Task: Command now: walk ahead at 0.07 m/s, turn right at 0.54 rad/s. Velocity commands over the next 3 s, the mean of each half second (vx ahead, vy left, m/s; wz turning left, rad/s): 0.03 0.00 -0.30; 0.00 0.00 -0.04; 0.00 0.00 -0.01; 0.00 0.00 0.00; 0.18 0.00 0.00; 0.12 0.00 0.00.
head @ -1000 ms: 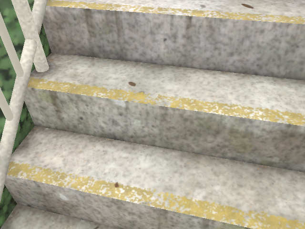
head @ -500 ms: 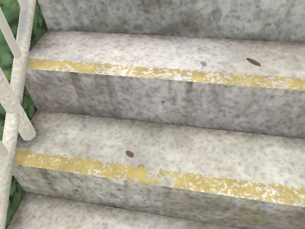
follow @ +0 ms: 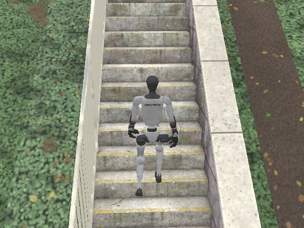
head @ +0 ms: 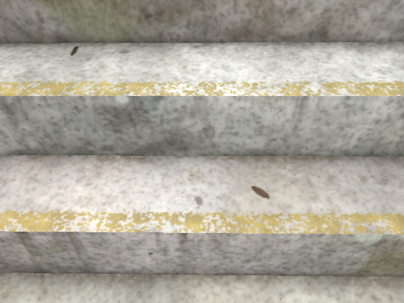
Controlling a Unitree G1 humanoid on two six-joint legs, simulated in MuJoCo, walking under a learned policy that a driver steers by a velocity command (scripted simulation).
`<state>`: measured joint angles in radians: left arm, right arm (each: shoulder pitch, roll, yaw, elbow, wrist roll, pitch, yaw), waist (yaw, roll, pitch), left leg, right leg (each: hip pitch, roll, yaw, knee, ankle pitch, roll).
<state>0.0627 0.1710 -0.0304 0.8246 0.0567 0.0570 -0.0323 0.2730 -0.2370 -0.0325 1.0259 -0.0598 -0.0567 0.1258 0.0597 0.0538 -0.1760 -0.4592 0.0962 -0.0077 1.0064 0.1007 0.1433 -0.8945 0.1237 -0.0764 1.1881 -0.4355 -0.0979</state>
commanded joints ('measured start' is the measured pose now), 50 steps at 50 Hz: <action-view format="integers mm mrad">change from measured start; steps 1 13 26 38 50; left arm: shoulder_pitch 210 9 51 79 145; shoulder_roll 152 119 104 99 105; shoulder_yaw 53 59 60 59 39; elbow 139 -101 -75 -37 -53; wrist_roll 21 -32 -55 -56 -54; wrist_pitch -59 -172 -100 -115 -115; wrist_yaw -8 -7 -63 -2 -25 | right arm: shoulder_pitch -78 -132 -248 -236 -239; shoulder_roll -7 -134 -7 36 43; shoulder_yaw -8 -39 23 14 1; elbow -79 -164 -296 -366 -402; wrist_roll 35 21 45 36 25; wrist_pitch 16 5 -42 -22 -5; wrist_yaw -14 -131 -26 -36 -36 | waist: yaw -4 -87 -28 -39 -35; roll -164 -136 -11 -15 -42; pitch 50 -6 14 47 69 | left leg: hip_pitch -576 -425 183 380 333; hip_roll -186 -102 -11 42 -22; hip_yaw -357 -103 -74 -131 -60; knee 844 856 -435 -528 -507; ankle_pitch -9 -267 -83 -146 -195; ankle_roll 21 -262 -65 -8 -41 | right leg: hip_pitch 373 365 536 360 396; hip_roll -190 -213 -90 -106 -108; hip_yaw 781 468 244 246 263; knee -720 -760 -602 -649 -689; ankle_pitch -379 376 275 206 245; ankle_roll -57 -152 38 55 23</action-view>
